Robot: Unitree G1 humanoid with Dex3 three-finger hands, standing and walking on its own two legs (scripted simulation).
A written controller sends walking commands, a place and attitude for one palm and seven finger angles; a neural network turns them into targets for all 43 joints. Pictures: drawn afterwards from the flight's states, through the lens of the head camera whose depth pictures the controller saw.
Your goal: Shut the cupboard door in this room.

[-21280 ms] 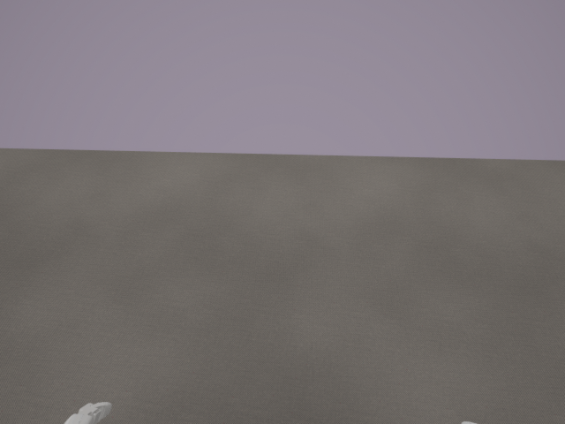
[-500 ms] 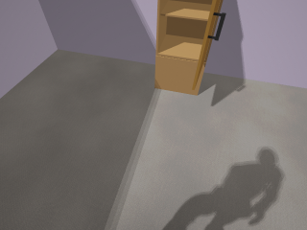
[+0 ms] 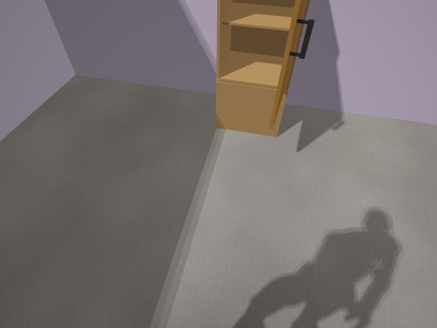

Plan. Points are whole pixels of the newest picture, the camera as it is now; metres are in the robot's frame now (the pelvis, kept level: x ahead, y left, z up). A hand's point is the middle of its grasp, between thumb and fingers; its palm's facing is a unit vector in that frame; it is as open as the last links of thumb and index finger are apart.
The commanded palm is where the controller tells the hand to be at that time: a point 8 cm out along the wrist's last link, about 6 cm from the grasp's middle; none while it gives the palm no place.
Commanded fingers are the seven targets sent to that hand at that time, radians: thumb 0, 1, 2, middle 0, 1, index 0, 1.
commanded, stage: look at it before walking up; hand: left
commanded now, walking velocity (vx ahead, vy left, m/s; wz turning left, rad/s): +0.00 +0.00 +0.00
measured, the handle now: (301, 39) +1.09 -0.25 +0.05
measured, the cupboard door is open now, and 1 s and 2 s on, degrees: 83 83 83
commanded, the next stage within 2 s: walk around to get in front in 0.36 s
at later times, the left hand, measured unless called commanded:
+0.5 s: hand out of the picture -0.01 +0.17 -0.18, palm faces +0.03 -0.98 -0.19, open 7.4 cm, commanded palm none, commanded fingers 0.00 0.90 0.90 -0.20 -0.30 -0.20 -0.30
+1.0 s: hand out of the picture +0.06 +0.14 -0.17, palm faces -0.14 -0.95 -0.29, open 7.4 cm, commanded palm none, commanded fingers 0.00 0.90 0.90 -0.20 -0.30 -0.20 -0.30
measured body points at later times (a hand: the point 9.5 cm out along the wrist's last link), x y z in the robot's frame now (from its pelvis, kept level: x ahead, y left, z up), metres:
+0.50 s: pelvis +0.00 +0.00 +0.00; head +0.01 +0.00 +0.45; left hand -0.01 +0.22 -0.16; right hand +0.00 -0.23 -0.16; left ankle -0.03 +0.10 -0.74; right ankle -0.02 -0.12 -0.74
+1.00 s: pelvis -0.02 -0.05 -0.01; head +0.03 -0.09 +0.43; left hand +0.07 +0.19 -0.15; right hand +0.00 -0.31 -0.18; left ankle -0.03 +0.11 -0.67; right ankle -0.03 -0.11 -0.74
